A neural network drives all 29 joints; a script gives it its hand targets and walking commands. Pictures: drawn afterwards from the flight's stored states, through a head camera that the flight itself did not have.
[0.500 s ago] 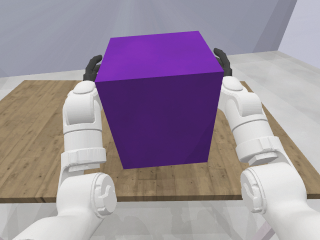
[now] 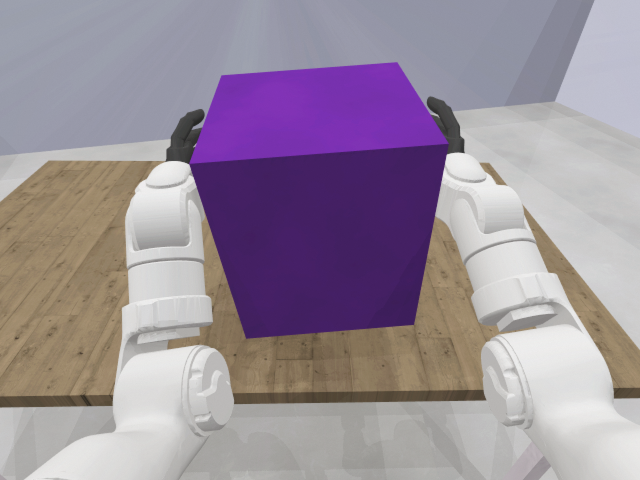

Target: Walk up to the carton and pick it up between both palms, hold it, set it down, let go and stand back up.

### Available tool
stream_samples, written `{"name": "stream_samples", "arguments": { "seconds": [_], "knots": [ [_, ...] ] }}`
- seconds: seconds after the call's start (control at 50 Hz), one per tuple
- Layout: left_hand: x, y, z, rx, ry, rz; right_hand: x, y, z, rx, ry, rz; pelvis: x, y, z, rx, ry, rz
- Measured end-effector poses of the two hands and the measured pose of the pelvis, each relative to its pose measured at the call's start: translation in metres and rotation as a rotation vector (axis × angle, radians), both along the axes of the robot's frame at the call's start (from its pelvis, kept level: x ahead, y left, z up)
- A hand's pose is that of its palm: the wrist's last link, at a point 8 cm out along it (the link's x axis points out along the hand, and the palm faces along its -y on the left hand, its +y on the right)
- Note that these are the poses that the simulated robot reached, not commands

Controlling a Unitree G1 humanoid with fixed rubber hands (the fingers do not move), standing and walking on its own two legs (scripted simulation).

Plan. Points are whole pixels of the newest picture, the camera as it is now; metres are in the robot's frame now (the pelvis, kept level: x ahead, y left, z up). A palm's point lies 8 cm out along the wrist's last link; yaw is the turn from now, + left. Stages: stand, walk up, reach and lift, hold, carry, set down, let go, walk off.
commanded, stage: hold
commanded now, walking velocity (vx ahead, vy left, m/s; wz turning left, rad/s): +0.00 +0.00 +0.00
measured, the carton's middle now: (320, 203) +0.37 +0.00 +0.22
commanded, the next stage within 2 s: none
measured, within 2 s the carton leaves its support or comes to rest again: neither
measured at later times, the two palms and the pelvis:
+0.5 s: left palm (185, 177) +0.36 +0.15 +0.26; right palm (449, 166) +0.36 -0.15 +0.27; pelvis +0.00 +0.00 +0.00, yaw +0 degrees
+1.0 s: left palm (186, 178) +0.37 +0.15 +0.26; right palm (447, 167) +0.37 -0.15 +0.27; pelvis +0.00 +0.00 +0.00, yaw +0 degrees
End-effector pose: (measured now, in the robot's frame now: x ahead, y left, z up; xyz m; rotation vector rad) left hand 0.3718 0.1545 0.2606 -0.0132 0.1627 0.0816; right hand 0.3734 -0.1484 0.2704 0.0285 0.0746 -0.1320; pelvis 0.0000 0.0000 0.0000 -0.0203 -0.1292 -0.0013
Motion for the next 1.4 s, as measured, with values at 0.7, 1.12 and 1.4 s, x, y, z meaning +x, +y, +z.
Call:
{"name": "stream_samples", "arguments": {
  "seconds": [0.7,1.12,1.4],
  "knots": [
    [-0.0042,-0.0045,0.0057,0.011,-0.009,-0.004,-0.0055,-0.0046,0.0040,0.015,-0.001,-0.004,-0.0032,-0.0015,-0.0001,0.003,-0.002,-0.004],
    [-0.0051,-0.0016,-0.0012,0.008,-0.007,-0.003,-0.0056,-0.0018,-0.0017,0.019,0.005,-0.002,-0.0018,-0.0004,-0.0001,0.001,-0.003,-0.001],
    [-0.0029,-0.0031,0.0004,0.008,-0.002,-0.005,-0.0046,-0.0032,-0.0028,0.016,0.012,-0.005,-0.0009,0.0003,0.0000,0.002,0.002,-0.009]
  ]
}}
